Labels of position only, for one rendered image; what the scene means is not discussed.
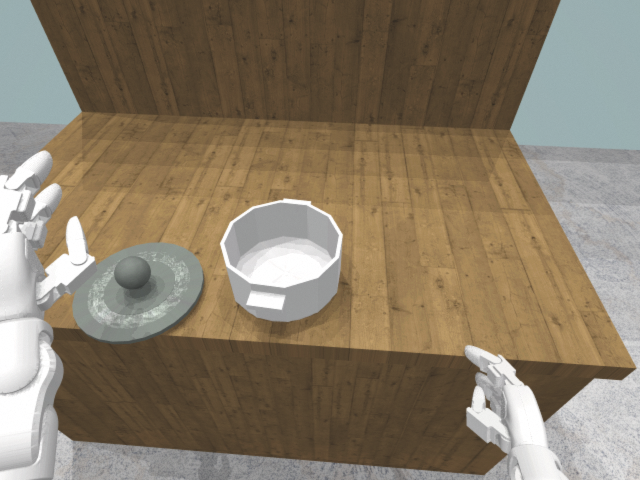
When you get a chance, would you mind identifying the pot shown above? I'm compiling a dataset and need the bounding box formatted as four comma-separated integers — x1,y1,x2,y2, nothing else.
220,198,343,322

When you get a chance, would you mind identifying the robot left forearm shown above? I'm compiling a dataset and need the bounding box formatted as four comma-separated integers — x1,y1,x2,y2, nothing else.
0,317,64,480

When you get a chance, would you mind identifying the table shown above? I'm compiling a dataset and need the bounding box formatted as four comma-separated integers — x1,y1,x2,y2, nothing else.
30,0,637,475

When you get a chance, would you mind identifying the right robot hand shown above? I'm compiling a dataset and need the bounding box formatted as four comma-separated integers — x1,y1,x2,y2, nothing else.
465,345,549,455

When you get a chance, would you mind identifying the lid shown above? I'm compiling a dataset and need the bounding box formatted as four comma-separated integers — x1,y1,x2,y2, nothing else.
72,242,204,344

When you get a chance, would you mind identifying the knob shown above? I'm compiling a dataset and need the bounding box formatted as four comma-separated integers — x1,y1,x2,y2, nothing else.
114,256,151,289

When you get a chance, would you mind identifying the left robot hand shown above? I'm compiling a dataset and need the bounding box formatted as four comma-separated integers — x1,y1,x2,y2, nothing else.
0,150,97,321

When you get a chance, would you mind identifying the robot right forearm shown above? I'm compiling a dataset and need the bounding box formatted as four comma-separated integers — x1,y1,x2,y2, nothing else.
507,444,569,480

